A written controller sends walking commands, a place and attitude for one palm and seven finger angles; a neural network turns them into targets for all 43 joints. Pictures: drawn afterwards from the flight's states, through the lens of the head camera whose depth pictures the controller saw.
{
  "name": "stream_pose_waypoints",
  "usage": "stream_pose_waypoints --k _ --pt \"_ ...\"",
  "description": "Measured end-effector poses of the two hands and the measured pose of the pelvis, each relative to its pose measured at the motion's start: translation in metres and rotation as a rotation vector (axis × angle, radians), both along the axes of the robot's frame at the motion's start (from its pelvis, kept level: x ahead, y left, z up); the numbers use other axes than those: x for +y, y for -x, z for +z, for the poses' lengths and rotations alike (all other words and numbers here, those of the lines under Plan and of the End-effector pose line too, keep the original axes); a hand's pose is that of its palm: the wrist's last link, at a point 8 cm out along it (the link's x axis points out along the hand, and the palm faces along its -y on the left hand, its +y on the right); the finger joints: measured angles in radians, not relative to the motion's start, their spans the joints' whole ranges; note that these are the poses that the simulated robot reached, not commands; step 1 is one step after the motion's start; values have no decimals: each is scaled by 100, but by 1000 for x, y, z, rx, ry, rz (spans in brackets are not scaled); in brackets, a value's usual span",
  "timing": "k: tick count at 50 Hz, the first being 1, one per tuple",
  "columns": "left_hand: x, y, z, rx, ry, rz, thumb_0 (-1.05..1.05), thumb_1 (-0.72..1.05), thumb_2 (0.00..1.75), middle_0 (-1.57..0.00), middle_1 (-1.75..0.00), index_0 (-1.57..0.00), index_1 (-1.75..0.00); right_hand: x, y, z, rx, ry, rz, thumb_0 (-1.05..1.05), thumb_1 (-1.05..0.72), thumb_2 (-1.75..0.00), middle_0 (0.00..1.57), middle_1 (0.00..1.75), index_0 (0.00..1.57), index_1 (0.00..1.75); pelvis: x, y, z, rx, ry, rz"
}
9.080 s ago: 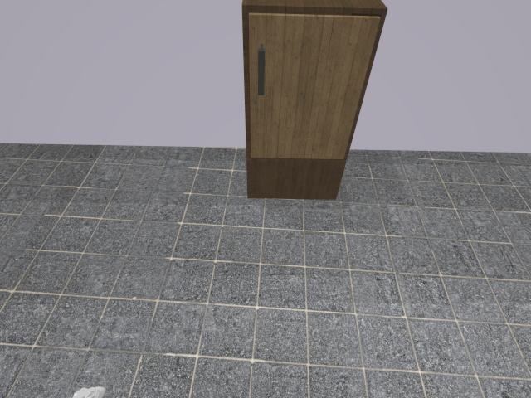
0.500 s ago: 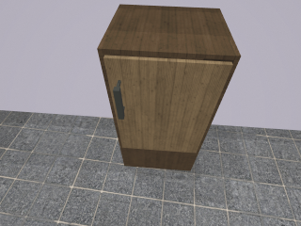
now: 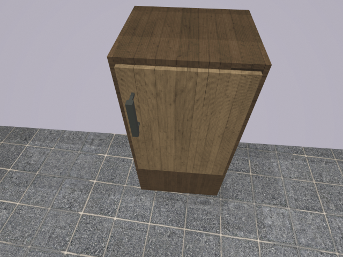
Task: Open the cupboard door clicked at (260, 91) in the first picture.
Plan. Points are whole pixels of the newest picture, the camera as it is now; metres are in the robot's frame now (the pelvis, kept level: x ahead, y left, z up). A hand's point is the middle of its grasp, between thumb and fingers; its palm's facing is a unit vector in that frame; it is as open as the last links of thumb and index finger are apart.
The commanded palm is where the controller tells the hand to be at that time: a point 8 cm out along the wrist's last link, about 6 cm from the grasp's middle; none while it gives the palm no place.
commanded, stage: come to a stop and stand still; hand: left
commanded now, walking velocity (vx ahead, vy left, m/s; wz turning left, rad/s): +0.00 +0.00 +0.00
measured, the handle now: (134, 115) +0.55 +0.18 -0.04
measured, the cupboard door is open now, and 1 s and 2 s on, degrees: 0 0 0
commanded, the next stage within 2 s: look again from close up in 0.36 s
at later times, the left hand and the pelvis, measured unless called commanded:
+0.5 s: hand out of the picture -0.04 +0.17 -0.17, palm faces +0.03 -0.98 -0.18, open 7.4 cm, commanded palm none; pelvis -0.02 +0.01 +0.01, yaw +1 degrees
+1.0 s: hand out of the picture +0.01 +0.21 -0.17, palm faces +0.02 -0.98 -0.21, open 7.4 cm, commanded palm none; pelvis -0.01 +0.03 +0.01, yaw +0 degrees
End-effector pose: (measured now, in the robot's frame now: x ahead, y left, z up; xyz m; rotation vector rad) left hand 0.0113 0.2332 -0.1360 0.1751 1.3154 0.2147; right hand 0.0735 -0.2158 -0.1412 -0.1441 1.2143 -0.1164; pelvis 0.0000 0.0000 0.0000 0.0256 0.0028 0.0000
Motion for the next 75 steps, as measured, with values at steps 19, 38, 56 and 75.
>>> stream_pose_waypoints --k 19,38,56,75 --pt "-11 38 0 76 77 -4 0 91 90 -20 -30 -20 -30 -1 95 9 194 17 -23 0 -91 -90 20 30 20 30 4 15 11 -11 14 10" --pt "7 22 -3 23 52 -17 0 91 90 -20 -30 -20 -30 19 81 -1 138 8 -22 2 -94 -90 20 30 20 30 24 10 3 -20 29 14" --pt "35 -10 19 -154 32 50 1 90 90 -20 -30 -20 -30 12 40 19 -25 61 5 1 -91 -90 20 30 20 30 30 14 6 1 31 9" --pt "34 -94 64 -1231 189 -165 1 58 77 -23 -50 -23 -51 -18 -95 24 -741 145 168 1 -90 -90 20 30 20 30 4 60 -96 227 63 38"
